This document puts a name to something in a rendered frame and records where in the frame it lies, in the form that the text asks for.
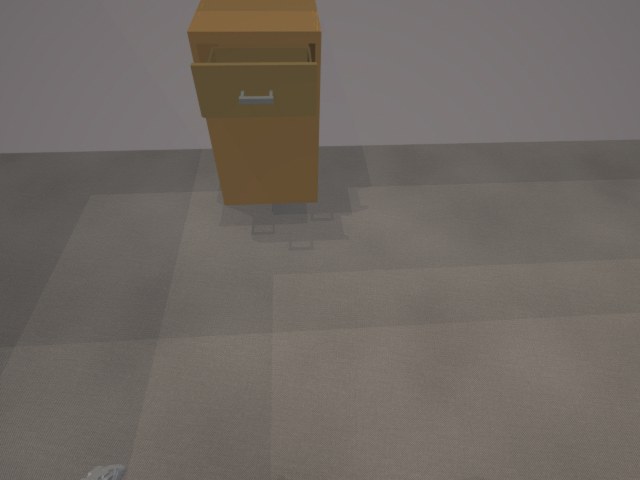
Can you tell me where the cabinet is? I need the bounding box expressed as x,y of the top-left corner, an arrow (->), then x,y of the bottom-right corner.
187,0 -> 321,205

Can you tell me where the handle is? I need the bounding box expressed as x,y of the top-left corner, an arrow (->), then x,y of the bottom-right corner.
239,90 -> 274,104

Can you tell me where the drawer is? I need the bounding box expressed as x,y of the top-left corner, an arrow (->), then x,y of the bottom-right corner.
190,47 -> 317,118

